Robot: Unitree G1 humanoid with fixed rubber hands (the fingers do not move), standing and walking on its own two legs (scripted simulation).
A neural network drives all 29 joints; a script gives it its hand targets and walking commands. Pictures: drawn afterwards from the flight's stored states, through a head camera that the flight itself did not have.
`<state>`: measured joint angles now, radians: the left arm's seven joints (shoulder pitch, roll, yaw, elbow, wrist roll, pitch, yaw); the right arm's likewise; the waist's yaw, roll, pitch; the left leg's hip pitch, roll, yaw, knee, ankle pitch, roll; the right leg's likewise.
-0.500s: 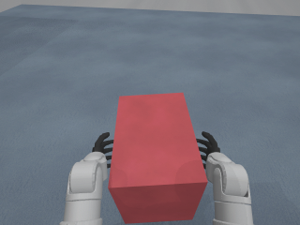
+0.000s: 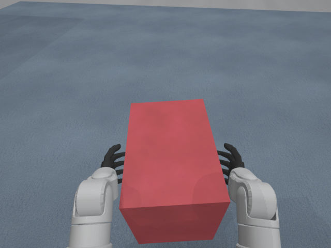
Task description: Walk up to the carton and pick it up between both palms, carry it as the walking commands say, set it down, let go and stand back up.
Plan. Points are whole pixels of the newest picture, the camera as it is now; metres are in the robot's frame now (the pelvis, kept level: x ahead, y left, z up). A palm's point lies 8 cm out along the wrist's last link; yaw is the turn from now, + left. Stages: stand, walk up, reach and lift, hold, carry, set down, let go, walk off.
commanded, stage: carry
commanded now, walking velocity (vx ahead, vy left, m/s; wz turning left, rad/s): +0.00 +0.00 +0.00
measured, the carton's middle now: (171, 170) +0.33 +0.00 +0.00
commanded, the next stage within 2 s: hold in 0.62 s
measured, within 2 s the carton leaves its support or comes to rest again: neither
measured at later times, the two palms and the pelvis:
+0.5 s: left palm (110, 174) +0.28 +0.14 +0.07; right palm (236, 173) +0.28 -0.15 +0.07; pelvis +0.00 +0.00 +0.00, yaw +0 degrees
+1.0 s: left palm (98, 180) +0.28 +0.17 +0.04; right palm (219, 177) +0.28 -0.12 +0.05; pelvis +0.00 +0.03 +0.01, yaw -5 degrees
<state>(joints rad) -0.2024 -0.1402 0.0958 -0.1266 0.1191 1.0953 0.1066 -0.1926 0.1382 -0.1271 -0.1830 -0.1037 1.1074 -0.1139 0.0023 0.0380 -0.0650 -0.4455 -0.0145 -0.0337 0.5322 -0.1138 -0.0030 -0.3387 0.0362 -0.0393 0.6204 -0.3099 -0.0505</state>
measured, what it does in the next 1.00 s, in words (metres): stands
